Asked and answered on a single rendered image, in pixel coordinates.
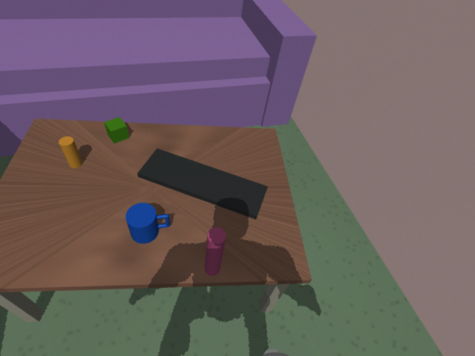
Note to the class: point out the coffee table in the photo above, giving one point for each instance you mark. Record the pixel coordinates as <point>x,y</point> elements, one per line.
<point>64,229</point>

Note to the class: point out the sofa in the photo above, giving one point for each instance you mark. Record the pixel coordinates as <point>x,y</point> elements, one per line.
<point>227,63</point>

